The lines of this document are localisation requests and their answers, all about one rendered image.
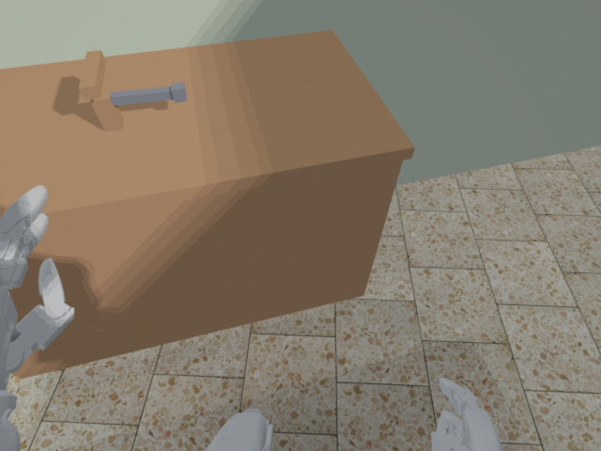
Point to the left robot thigh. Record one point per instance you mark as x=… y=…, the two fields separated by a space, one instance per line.
x=244 y=431

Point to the right robot hand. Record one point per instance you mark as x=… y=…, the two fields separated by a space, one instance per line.
x=476 y=431

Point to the left robot forearm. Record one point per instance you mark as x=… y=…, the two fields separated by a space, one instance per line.
x=9 y=436

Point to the tap lever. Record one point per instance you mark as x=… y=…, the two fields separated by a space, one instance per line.
x=174 y=92

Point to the counter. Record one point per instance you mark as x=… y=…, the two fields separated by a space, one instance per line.
x=264 y=194

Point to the left robot hand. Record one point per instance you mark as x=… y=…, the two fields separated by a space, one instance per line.
x=21 y=228

